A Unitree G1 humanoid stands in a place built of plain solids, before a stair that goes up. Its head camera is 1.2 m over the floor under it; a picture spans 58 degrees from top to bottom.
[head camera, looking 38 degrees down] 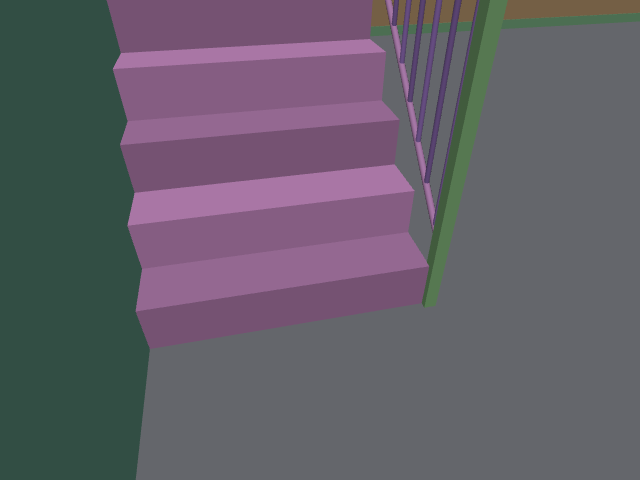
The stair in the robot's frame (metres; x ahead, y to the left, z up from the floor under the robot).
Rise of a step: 0.19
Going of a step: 0.20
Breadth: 0.99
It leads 12 degrees to the left of straight ahead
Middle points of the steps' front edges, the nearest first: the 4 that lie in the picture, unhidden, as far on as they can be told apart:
1.04 0.09 0.19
1.24 0.14 0.37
1.44 0.18 0.56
1.64 0.23 0.75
